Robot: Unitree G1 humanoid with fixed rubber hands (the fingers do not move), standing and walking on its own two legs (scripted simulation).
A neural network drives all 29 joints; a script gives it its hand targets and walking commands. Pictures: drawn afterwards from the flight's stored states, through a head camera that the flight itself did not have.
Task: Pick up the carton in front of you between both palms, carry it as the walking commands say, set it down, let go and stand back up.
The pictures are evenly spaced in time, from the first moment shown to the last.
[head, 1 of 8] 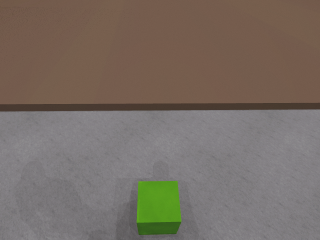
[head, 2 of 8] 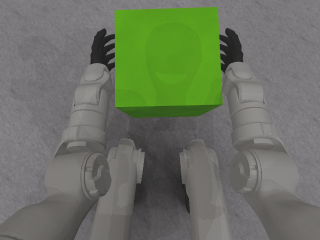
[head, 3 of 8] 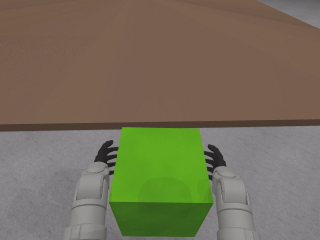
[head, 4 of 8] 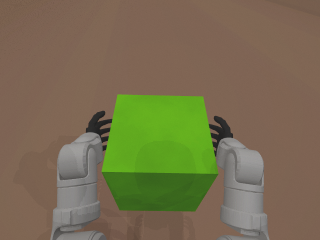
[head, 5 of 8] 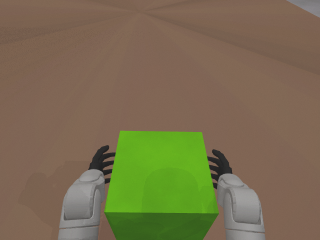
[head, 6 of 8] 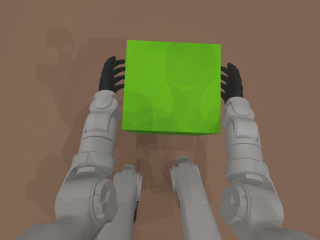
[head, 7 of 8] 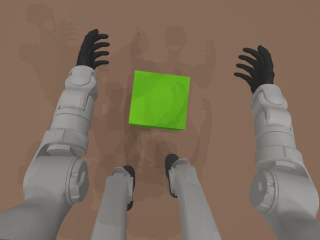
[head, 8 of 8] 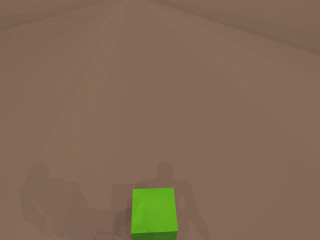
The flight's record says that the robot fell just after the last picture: no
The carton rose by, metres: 0.85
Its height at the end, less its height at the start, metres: +0.08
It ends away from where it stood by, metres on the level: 3.34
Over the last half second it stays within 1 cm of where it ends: yes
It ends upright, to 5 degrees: yes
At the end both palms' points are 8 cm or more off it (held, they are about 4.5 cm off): yes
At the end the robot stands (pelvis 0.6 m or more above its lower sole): yes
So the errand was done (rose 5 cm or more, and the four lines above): yes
